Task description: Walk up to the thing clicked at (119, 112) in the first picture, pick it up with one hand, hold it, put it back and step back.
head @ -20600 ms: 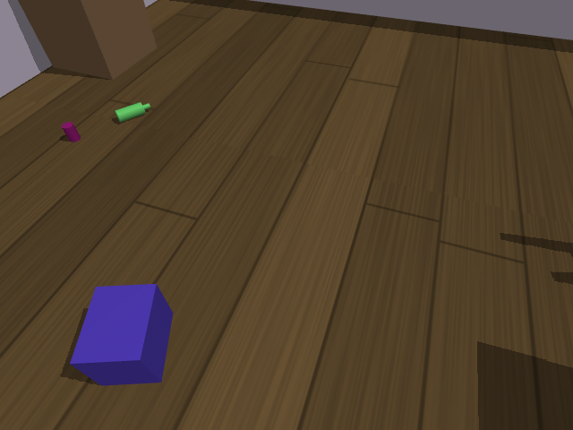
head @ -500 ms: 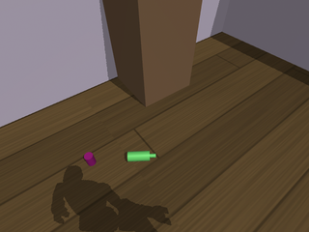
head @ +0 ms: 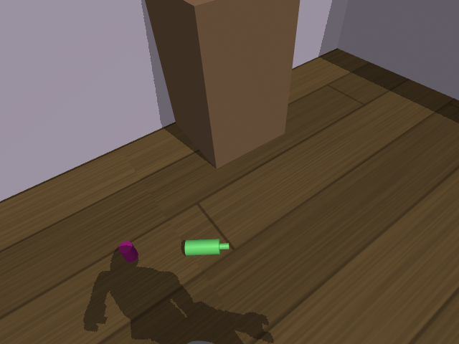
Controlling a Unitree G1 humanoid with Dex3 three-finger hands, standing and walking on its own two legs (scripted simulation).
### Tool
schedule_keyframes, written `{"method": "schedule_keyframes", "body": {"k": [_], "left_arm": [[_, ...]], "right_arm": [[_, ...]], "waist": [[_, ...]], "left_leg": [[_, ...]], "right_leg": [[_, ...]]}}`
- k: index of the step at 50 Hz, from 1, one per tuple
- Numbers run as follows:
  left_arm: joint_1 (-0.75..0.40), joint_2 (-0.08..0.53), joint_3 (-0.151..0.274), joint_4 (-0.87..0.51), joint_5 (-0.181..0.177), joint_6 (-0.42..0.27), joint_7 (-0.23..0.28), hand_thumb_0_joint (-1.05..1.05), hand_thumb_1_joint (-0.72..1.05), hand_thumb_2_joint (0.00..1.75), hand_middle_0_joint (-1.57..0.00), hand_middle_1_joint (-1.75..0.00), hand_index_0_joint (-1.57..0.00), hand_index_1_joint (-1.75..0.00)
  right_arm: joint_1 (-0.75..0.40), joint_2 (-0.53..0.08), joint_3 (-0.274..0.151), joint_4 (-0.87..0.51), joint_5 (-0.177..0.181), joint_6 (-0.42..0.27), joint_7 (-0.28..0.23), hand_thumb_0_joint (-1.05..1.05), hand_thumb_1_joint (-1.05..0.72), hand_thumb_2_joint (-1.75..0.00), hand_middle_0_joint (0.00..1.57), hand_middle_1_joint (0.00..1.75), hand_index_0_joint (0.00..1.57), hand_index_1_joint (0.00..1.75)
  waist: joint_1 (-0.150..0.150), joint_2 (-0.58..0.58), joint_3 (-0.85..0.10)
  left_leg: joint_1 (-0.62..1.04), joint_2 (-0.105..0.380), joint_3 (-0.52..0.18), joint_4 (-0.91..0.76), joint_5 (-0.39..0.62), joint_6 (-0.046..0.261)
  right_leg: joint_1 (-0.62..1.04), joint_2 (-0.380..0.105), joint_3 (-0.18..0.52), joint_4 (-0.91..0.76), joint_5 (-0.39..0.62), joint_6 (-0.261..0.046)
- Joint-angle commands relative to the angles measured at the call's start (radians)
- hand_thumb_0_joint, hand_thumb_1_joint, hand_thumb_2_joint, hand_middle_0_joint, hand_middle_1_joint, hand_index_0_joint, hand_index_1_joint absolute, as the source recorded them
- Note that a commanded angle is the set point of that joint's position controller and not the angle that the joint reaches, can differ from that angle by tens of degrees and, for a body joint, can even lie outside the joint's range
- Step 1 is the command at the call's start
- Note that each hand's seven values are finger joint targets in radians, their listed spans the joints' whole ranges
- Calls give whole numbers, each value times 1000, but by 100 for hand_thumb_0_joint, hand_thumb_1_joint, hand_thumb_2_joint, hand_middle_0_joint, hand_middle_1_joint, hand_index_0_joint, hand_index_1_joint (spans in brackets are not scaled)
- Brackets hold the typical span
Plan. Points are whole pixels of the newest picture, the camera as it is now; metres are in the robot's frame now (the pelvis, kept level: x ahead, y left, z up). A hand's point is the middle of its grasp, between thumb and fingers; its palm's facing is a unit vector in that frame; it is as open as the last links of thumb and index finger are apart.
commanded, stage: walk up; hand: left
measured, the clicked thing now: (207, 246) +0.67 +0.19 -0.74
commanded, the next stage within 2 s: none
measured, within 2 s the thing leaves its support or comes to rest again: neither
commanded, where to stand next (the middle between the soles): +0.32 +0.01 m, yaw +3 degrees
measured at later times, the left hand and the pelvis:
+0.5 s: hand (112, 320) +0.21 +0.28 -0.15, palm faces -0.04 -0.94 -0.35, open 7.4 cm; pelvis +0.17 +0.01 -0.01, yaw +0 degrees
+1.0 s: hand (131, 268) +0.32 +0.27 -0.16, palm faces +0.02 -0.92 -0.39, open 7.4 cm; pelvis +0.26 +0.00 -0.02, yaw +2 degrees
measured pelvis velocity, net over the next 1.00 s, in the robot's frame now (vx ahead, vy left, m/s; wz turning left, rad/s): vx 0.26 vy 0.00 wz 0.04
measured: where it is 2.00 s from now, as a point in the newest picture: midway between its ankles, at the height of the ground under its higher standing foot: outside the picture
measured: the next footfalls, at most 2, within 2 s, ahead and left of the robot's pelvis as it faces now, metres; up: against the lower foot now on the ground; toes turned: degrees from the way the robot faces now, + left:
left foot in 0.24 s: +0.24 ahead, +0.13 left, +0.00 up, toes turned +5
right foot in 0.62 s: +0.33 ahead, -0.14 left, +0.00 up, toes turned +0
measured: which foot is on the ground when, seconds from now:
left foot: up 0.00-0.22, down 0.24-0.62, up 0.64-0.86, down 0.88-1.00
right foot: down 0.00-0.26, up 0.28-0.60, down 0.62-1.00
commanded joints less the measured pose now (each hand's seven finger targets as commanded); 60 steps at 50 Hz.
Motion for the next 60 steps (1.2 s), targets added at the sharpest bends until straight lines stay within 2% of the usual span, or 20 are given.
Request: {"method": "schedule_keyframes", "body": {"k": [1,8,11,12,13,14,19,24,28,29,30,31,32,36,40,43,44,46,51,60], "left_arm": [[8,257,59,-111,-14,-37,20,0,90,90,-20,-30,-20,-30],[52,271,52,-170,-10,-26,18,0,90,90,-20,-30,-20,-30],[48,257,36,-194,-11,-23,22,0,90,90,-20,-30,-20,-30],[91,210,18,-195,-20,-21,23,0,90,90,-20,-30,-20,-30],[137,140,7,-210,-32,-19,25,0,90,90,-20,-30,-20,-30],[144,237,27,-193,-26,-11,36,0,90,90,-20,-30,-20,-30],[182,242,27,-131,-23,-7,16,0,90,90,-20,-30,-20,-30],[136,191,24,-137,-13,-12,11,0,90,90,-20,-30,-20,-30],[161,178,26,-99,-5,-21,42,0,90,90,-20,-30,-20,-30],[158,193,29,-99,-3,-28,49,0,90,90,-20,-30,-20,-30],[135,248,37,-112,3,-36,56,0,90,90,-20,-30,-20,-30],[131,314,46,-145,6,-49,58,0,90,90,-20,-30,-20,-30],[101,366,50,-147,-3,-42,60,0,90,90,-20,-30,-20,-30],[7,316,36,-154,-1,-31,66,0,90,90,-20,-30,-20,-30],[7,294,29,-148,1,-24,61,0,90,90,-20,-30,-20,-30],[-68,261,7,-143,-21,-6,59,0,90,90,-20,-30,-20,-30],[-79,220,-10,-145,-25,-3,58,0,90,90,-20,-30,-20,-30],[-64,197,-20,-111,-37,11,63,0,90,90,-20,-30,-20,-30],[-87,254,-19,-26,-30,-13,64,0,90,90,-20,-30,-20,-30],[-178,219,-45,57,-34,1,66,0,90,90,-20,-30,-20,-30]], "right_arm": [[-8,-156,-40,-109,-4,-35,6,0,-90,-90,20,30,20,30],[-89,-130,-43,-195,-6,-45,13,0,-90,-90,20,30,20,30],[47,-155,-66,-177,-10,-58,4,0,-90,-90,20,30,20,30],[146,-202,-87,-162,-19,-65,-7,0,-90,-90,20,30,20,30],[215,-292,-109,-179,-38,-69,-17,0,-90,-90,20,30,20,30],[171,-319,-114,-214,5,-69,-19,0,-90,-90,20,30,20,30],[11,-204,-63,-256,15,-75,-22,0,-90,-90,20,30,20,30],[-27,-210,-56,-281,-1,-63,-17,0,-90,-90,20,30,20,30],[-78,-174,-33,-279,16,-30,-24,0,-90,-90,20,30,20,30],[-83,-133,-15,-276,23,-22,-27,0,-90,-90,20,30,20,30],[-48,-81,2,-272,29,-15,-30,0,-90,-90,20,30,20,30],[11,-55,16,-277,22,-4,-29,0,-90,-90,20,30,20,30],[-4,-142,-14,-254,16,7,-37,0,-90,-90,20,30,20,30],[39,-171,-25,-176,17,6,-36,0,-90,-90,20,30,20,30],[14,-137,-14,-147,9,-4,-29,0,-90,-90,20,30,20,30],[51,-122,-15,-104,6,-16,-38,0,-90,-90,20,30,20,30],[49,-151,-21,-98,-2,-24,-44,0,-90,-90,20,30,20,30],[-101,-251,-26,-128,8,-31,-43,0,-90,-90,20,30,20,30],[-139,-159,14,-76,23,-21,-41,0,-90,-90,20,30,20,30],[-218,-161,13,-5,27,-12,-46,0,-90,-90,20,30,20,30]], "waist": [[5,-163,62],[20,-162,29],[-73,-59,-35],[-109,74,-108],[-124,253,-172],[-118,126,-193],[-31,70,4],[-25,135,34],[21,55,-67],[34,4,-76],[24,-165,-73],[-4,-257,-66],[16,-208,-54],[-9,-249,-51],[9,-252,-95],[-45,-201,-120],[-56,-142,-139],[5,53,-83],[-8,24,-98],[-13,7,-131]], "left_leg": [[-170,49,-19,-123,69,-32],[12,51,113,-357,194,-5],[301,5,140,-448,192,38],[448,56,47,-517,75,79],[587,324,-414,-596,-41,178],[489,437,-644,-723,-153,272],[154,272,-138,-719,63,181],[31,245,-33,-684,141,202],[-39,203,21,-454,236,130],[-58,163,47,-368,173,87],[-94,74,115,-222,39,33],[-137,-5,95,-76,-187,-6],[-101,10,28,27,-262,-2],[-128,60,-1,-6,-139,-1],[1,24,69,-228,-111,-14],[195,-10,116,-471,123,-5],[248,41,41,-517,186,14],[87,280,-274,-597,168,143],[92,96,-19,-471,283,21],[224,131,-15,-546,404,27]], "right_leg": [[47,-258,220,-258,39,-157],[-3,-259,134,-138,265,-138],[-130,-208,77,120,331,-107],[-213,-122,9,363,300,-69],[-439,36,5,650,-94,-10],[-446,30,132,743,-331,-18],[-363,-89,140,621,-138,9],[-244,-92,32,325,-68,45],[-34,-31,-5,161,105,29],[9,-35,22,103,127,17],[-1,-164,208,-6,131,-20],[-49,-372,553,-159,-46,-103],[-130,-432,622,-183,-200,-220],[-102,-315,387,-113,-145,-165],[-102,-277,264,-16,149,-154],[-212,-232,166,108,174,-96],[-250,-212,143,156,177,-56],[-218,-48,42,237,-156,26],[-55,-158,137,83,264,-18],[-20,-137,85,35,293,16]]}}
